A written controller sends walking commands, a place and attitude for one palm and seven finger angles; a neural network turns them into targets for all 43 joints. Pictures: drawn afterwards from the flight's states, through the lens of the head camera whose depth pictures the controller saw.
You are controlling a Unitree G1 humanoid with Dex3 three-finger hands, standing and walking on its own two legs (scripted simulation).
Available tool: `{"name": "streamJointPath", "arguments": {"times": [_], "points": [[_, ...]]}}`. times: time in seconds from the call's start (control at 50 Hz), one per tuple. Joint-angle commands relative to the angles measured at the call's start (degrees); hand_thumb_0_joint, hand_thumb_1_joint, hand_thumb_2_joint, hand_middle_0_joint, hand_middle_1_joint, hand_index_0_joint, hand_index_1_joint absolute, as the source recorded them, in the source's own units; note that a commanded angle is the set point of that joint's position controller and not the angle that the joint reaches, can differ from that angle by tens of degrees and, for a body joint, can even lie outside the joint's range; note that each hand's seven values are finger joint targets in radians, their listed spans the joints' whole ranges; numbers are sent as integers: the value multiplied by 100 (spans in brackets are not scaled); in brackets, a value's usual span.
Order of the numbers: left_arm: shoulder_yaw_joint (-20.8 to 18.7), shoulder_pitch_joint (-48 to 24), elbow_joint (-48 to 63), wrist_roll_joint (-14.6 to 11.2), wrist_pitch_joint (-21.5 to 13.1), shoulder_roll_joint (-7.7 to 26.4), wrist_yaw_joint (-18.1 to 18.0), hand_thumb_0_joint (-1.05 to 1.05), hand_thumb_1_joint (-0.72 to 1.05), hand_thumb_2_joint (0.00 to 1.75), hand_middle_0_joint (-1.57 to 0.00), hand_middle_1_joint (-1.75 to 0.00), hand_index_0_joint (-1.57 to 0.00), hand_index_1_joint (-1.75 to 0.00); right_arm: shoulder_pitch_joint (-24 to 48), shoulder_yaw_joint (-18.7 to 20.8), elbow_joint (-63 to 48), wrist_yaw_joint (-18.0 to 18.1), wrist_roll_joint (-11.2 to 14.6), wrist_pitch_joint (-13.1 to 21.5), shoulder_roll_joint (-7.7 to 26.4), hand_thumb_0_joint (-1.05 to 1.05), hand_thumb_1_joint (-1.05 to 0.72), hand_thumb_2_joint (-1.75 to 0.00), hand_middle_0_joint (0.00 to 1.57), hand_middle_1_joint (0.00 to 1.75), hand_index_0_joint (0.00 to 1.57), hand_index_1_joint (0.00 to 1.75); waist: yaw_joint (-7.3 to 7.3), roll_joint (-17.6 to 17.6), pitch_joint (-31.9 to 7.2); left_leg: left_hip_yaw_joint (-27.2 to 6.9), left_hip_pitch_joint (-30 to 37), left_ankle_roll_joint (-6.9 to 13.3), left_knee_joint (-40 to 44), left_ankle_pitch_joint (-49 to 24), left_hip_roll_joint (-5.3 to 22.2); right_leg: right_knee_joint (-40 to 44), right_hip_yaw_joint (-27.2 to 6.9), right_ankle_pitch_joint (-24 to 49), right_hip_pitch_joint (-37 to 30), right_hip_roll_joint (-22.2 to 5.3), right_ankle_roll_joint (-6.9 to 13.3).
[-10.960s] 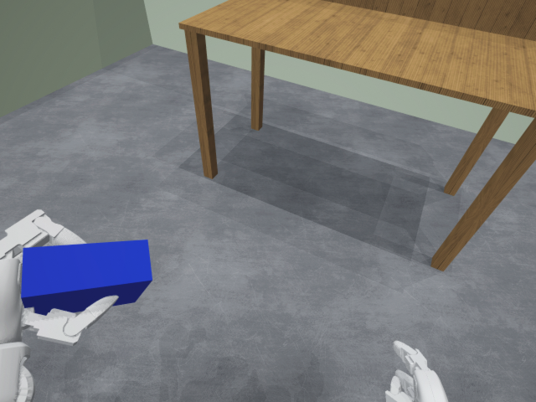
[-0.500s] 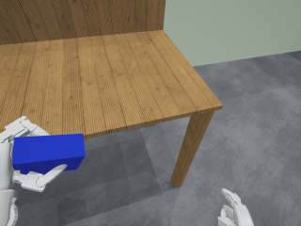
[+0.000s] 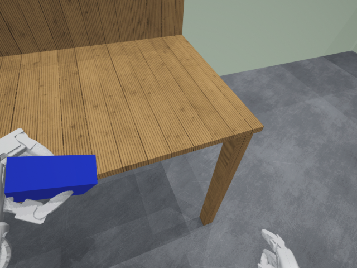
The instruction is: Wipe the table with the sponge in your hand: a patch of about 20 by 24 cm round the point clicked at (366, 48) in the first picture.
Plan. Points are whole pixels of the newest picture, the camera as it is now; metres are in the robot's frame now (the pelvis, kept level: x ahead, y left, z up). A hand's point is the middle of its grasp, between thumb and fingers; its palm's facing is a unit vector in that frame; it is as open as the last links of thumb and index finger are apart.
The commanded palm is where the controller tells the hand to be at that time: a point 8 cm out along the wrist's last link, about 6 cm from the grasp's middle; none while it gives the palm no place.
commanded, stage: shuffle to correct the standing spot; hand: left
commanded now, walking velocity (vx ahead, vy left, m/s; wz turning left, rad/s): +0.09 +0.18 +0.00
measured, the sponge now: (64, 178) +0.23 +0.21 +0.15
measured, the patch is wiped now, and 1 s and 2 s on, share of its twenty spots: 0.00 0.00 0.00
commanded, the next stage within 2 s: come to a stop and stand still in 0.54 s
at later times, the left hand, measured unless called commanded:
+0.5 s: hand (13, 150) +0.25 +0.30 +0.18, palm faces +0.43 -0.81 -0.40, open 9.1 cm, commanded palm +0.20 +0.35 +0.18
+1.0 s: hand out of the picture +0.27 +0.37 +0.19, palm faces +0.42 -0.83 -0.37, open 9.1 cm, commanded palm +0.22 +0.40 +0.18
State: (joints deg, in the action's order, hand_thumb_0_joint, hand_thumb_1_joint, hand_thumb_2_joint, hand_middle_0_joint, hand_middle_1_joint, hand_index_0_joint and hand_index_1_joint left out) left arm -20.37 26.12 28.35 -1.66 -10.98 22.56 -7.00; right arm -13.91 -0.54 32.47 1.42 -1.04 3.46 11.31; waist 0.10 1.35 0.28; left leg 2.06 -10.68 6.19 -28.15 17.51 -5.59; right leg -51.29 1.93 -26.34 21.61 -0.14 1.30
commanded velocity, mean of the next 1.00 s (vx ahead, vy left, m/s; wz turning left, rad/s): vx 0.03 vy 0.06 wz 0.00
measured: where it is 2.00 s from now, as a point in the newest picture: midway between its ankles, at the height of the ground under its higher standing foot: outside the picture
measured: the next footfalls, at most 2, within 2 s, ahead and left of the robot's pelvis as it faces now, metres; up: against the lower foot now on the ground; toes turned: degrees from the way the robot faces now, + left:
right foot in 0.16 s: +0.08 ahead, -0.11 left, +0.00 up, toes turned -10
left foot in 0.46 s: +0.13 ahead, +0.22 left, +0.00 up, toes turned -1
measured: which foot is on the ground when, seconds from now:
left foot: down 0.00-0.16, up 0.18-0.44, down 0.46-1.00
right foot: up 0.00-0.14, down 0.16-0.74, up 0.76-1.00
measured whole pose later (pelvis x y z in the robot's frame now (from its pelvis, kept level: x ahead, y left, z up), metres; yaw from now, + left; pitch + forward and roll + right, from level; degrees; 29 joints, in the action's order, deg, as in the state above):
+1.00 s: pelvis +0.06 +0.12 +0.01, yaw +0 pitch -1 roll -1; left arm -22.0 26.7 33.0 -2.7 -9.5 21.7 -8.4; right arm -11.6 -2.0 34.1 1.2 -0.6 7.4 8.3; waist 0.4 1.9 2.6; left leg 4.2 -14.1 1.1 -25.4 10.6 1.8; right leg -42.4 4.9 -22.6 19.4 1.0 -0.8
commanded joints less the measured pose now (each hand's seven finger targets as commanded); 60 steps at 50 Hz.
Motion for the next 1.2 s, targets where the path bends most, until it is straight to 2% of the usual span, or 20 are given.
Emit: {"name": "streamJointPath", "arguments": {"times": [0.0,0.1,0.12,0.14,0.18,0.28,0.36,0.46,0.54,0.6,0.64,0.68,0.72,0.78,0.86,0.98,1.08,1.1,1.12,1.18], "points": [[-521,187,1143,-93,-395,776,-55,0,10,130,-120,-160,-120,-160,455,327,-854,-41,102,292,833,0,-90,-90,20,30,20,30,4,-887,-514,-1020,723,-309,634,-3791,1430,422,395,515,430,-117,-64],[-875,393,1006,-237,-462,948,-88,0,10,130,-120,-160,-120,-160,661,366,-931,-28,37,209,855,0,-90,-90,20,30,20,30,211,-824,-826,-557,-1180,-985,-506,-3781,1106,2455,834,1832,-2438,-260,149],[-946,436,920,-194,-487,1026,-121,0,10,130,-120,-160,-120,-160,676,376,-913,-38,88,163,846,0,-90,-90,20,30,20,30,284,-62,-1151,-403,-2088,-983,-2086,-2889,929,2419,12,2564,-3393,-1064,610],[-1020,366,959,-225,-532,1103,-143,0,10,130,-120,-160,-120,-160,608,413,-980,-72,138,168,808,0,-90,-90,20,30,20,30,253,1299,-1468,-388,-3166,-875,-4090,-203,444,2516,-2224,3558,-3815,-2619,1395],[-1009,123,1000,-222,-607,943,-140,0,10,130,-120,-160,-120,-160,466,412,-840,-115,101,116,903,0,-90,-90,20,30,20,30,3,664,-698,-1529,-3110,-650,-4596,1375,1137,2977,-2618,2543,-2073,-3209,1294],[-847,-411,1641,-64,-603,1008,-207,0,10,130,-120,-160,-120,-160,792,201,-683,10,88,9,564,0,-90,-90,20,30,20,30,-13,461,-355,-105,-1085,-641,-2465,-9,1131,3008,-377,1778,60,-1842,588],[-702,-785,1632,-43,-424,1052,-317,0,10,130,-120,-160,-120,-160,745,277,-573,251,76,276,532,0,-90,-90,20,30,20,30,21,244,-155,740,2,-722,-784,-459,581,2472,-72,805,115,-1508,249],[-835,-671,1144,-50,-416,895,-247,0,10,130,-120,-160,-120,-160,575,433,-786,259,294,343,838,0,-90,-90,20,30,20,30,-4,-753,-107,-845,-703,-230,295,-871,1539,546,508,609,-181,-391,-313],[-996,-364,1127,-86,-523,877,-195,0,10,130,-120,-160,-120,-160,569,423,-743,120,307,483,756,0,-90,-90,20,30,20,30,75,-1322,-388,-524,-1127,-61,33,-1357,1551,1077,478,495,-932,-332,-268],[-985,-99,1477,-89,-521,1059,-236,0,10,130,-120,-160,-120,-160,613,341,-827,-27,277,454,524,0,-90,-90,20,30,20,30,37,1062,-740,469,-1842,-727,-1938,-498,573,2390,-1515,3426,-1785,-1798,400],[-1013,-119,1797,-70,-520,1111,-335,0,10,130,-120,-160,-120,-160,690,350,-777,-52,255,402,593,0,-90,-90,20,30,20,30,94,1519,-830,19,-2090,-691,-2208,893,852,2289,-1495,4085,-2111,-2289,755],[-1044,-71,1785,-103,-418,1004,-302,0,10,130,-120,-160,-120,-160,513,248,-628,36,246,383,481,0,-90,-90,20,30,20,30,-158,556,-825,31,-566,-665,-253,-404,716,1266,-211,3201,-1065,-1341,146],[-1016,-350,2382,-151,-482,1103,-236,0,10,130,-120,-160,-120,-160,698,372,-736,120,229,467,725,0,-90,-90,20,30,20,30,-155,-2142,-1019,-1910,1138,-211,748,-3768,2076,-968,324,-433,789,-52,-445],[-935,-514,1712,-107,-379,968,-257,0,10,130,-120,-160,-120,-160,532,376,-520,103,109,502,661,0,-90,-90,20,30,20,30,-150,-1207,-836,-2022,673,51,995,-2851,2342,-1310,-242,-569,733,-199,-253],[-583,-304,1920,-115,-323,668,-229,0,10,130,-120,-160,-120,-160,583,290,-511,12,124,629,606,0,-90,-90,20,30,20,30,-47,-1394,-947,-948,950,-87,753,-3331,2003,28,65,299,375,-91,-235],[-569,26,1221,-175,-28,715,-206,0,10,130,-120,-160,-120,-160,661,150,-631,104,78,606,642,0,-90,-90,20,30,20,30,-16,-1291,-464,-1021,-211,-137,1315,-1139,2195,1834,104,686,-726,6,-199],[-766,-396,965,-123,-29,925,-238,0,10,130,-120,-160,-120,-160,713,134,-710,222,86,492,621,0,-90,-90,20,30,20,30,-36,-396,-428,-333,-1128,-578,605,373,1310,3309,-607,1611,-1675,-429,23],[-3640,-6199,2005,716,-596,5146,-111,0,10,130,-120,-160,-120,-160,77,255,-607,216,-159,766,824,0,-90,-90,20,30,20,30,217,715,746,-15,-1188,-481,-386,-788,1144,3903,-977,2402,-301,-601,-295],[-1987,-4496,-177,68,-249,2800,49,0,10,130,-120,-160,-120,-160,642,176,-372,178,310,597,547,0,-90,-90,20,30,20,30,6,-320,-126,-151,-192,-438,-207,-916,1126,3464,-745,1998,-302,-1088,350],[-740,-1922,-586,-154,-146,1099,242,0,10,130,-120,-160,-120,-160,537,376,-732,42,269,633,808,0,-90,-90,20,30,20,30,289,-405,-612,133,375,-413,-6,-604,956,3283,-1108,2345,-619,-703,-328]]}}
